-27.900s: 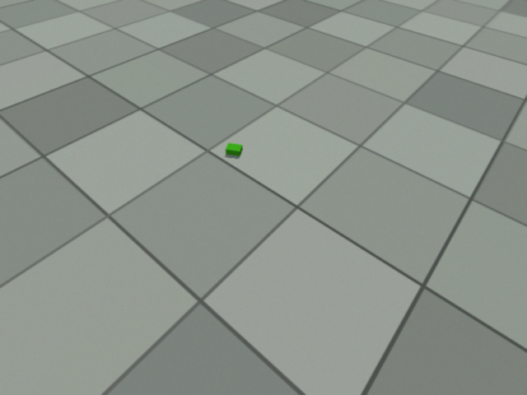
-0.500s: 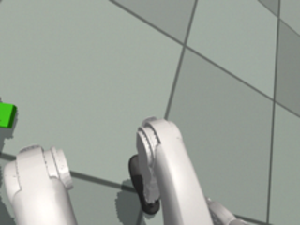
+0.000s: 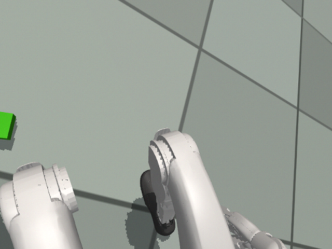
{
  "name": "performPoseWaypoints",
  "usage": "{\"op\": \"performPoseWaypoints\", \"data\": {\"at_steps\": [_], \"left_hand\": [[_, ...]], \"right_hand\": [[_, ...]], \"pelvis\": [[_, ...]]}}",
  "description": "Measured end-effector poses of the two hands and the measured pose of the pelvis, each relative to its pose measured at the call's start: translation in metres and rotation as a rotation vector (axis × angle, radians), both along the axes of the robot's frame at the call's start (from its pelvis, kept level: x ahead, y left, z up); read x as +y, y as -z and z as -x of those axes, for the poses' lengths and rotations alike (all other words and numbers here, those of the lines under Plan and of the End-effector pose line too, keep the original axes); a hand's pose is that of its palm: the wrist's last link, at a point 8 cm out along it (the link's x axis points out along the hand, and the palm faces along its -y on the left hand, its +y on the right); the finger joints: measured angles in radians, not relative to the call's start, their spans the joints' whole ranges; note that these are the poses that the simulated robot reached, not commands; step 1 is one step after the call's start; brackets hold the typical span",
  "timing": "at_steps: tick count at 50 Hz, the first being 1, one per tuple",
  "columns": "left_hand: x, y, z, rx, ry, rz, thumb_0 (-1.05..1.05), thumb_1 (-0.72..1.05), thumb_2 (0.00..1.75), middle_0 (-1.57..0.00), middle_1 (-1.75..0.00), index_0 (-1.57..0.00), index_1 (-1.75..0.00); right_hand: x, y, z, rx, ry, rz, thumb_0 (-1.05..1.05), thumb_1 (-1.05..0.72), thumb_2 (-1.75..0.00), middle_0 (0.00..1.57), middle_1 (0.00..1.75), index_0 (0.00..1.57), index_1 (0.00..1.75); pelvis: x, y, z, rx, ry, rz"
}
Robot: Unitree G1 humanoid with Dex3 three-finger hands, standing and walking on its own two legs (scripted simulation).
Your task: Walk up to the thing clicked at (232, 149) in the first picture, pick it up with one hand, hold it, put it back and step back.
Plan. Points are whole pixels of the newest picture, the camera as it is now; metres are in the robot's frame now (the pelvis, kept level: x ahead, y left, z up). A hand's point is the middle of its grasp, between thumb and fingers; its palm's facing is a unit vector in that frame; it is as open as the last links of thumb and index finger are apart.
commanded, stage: open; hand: left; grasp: from above
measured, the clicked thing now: out of the picture +0.42 +0.28 -0.27
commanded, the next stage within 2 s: withdraw in 0.82 s
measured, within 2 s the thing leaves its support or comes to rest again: neither
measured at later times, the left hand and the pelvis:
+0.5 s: hand out of the picture +0.40 +0.29 -0.23, palm faces -0.43 -0.04 -0.90, open 11.7 cm; pelvis +0.00 +0.00 +0.00, yaw -1 degrees
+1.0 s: hand out of the picture +0.40 +0.32 -0.24, palm faces -0.52 -0.13 -0.84, open 13.4 cm; pelvis +0.00 +0.00 +0.00, yaw +0 degrees
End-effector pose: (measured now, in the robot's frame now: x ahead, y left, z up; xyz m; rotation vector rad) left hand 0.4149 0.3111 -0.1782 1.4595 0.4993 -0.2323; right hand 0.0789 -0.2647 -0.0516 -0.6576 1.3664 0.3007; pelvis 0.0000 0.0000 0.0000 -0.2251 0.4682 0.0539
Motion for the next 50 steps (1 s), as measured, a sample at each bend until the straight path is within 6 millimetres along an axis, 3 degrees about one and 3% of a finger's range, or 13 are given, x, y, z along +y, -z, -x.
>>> {"op": "performPoseWaypoints", "data": {"at_steps": [10,24,30,41,46,50], "left_hand": [[0.008,0.0,0.001,0.05,0.02,0.027,0.0,0.04,0.58,-0.65,-0.44,-0.59,-0.47],[-0.016,-0.005,0.008,-0.028,0.171,0.017,0.0,-0.09,0.67,-0.44,-0.61,-0.43,-0.62],[-0.019,-0.002,0.006,-0.042,0.141,-0.019,0.0,-0.15,0.71,-0.37,-0.67,-0.37,-0.67],[0.006,0.005,-0.011,0.003,-0.05,0.002,0.0,-0.3,0.82,-0.24,-0.8,-0.23,-0.81],[0.015,0.006,-0.005,0.062,-0.027,0.007,0.0,-0.34,0.87,-0.2,-0.85,-0.19,-0.86],[0.011,0.004,0.003,0.08,0.024,0.038,0.0,-0.37,0.89,-0.18,-0.88,-0.18,-0.88]], "right_hand": [[0.004,0.006,0.016,0.062,0.032,-0.001,0.01,-0.91,-0.91,0.2,0.3,0.2,0.3],[0.001,-0.001,0.019,0.03,0.034,0.037,0.01,-0.9,-0.9,0.2,0.3,0.2,0.3],[-0.001,-0.01,0.016,0.024,0.034,0.034,0.01,-0.9,-0.9,0.2,0.3,0.2,0.3],[-0.004,-0.012,0.011,0.021,0.023,0.029,0.01,-0.9,-0.9,0.2,0.3,0.2,0.3],[0.001,-0.003,0.016,0.055,0.034,0.011,0.01,-0.9,-0.9,0.2,0.3,0.2,0.3],[0.008,0.002,0.019,0.076,0.037,-0.007,0.01,-0.9,-0.9,0.2,0.3,0.2,0.3]], "pelvis": [[-0.001,-0.001,0.0,-0.006,0.001,0.001],[0.0,-0.002,0.005,-0.028,0.012,0.005],[0.003,-0.007,0.004,0.002,0.014,0.009],[0.002,-0.002,0.0,0.011,0.005,0.014],[0.001,-0.002,-0.001,0.002,0.0,0.014],[0.0,-0.004,0.001,-0.007,-0.001,0.012]]}}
